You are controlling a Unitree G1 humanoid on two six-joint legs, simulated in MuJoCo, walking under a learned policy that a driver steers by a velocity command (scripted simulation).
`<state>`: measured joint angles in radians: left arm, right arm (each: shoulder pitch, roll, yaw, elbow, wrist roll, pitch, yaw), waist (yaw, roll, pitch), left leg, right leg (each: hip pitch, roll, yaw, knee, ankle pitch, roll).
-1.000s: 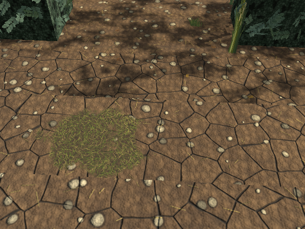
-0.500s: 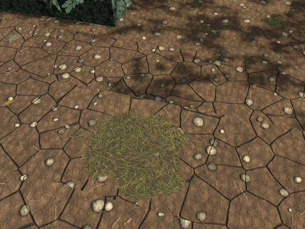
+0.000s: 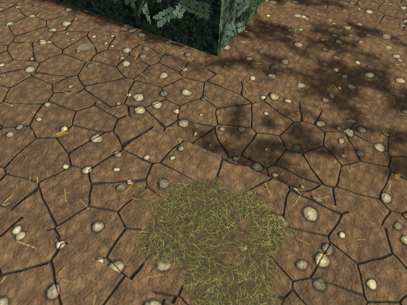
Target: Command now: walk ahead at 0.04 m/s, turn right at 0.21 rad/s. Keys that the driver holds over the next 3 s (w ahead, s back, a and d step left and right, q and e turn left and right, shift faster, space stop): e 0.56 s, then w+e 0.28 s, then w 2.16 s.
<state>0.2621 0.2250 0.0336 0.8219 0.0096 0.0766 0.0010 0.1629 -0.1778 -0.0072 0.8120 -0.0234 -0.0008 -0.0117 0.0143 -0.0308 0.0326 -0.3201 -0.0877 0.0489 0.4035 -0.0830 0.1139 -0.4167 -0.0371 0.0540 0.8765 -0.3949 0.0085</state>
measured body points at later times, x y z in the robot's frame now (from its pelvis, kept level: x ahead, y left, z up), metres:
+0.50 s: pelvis -0.01 -0.03 +0.01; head +0.01 -0.05 +0.46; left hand +0.14 +0.23 -0.10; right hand +0.04 -0.33 -0.12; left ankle +0.04 +0.11 -0.68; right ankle -0.06 -0.11 -0.74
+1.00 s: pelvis +0.07 -0.03 +0.01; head +0.10 -0.02 +0.46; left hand +0.33 +0.12 -0.11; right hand -0.08 -0.27 -0.11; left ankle +0.05 +0.09 -0.74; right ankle +0.07 -0.22 -0.67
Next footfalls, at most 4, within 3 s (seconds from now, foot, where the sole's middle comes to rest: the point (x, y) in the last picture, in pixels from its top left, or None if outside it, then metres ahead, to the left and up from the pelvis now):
0.20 right None -0.02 -0.11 -0.77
0.68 left None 0.08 0.07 -0.77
1.18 right None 0.17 -0.25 -0.77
1.84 left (292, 284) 0.64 -0.33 -0.93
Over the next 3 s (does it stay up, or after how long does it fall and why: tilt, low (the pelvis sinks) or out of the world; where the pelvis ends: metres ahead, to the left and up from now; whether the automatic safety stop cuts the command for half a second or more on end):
stays up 0.97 -0.61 -0.22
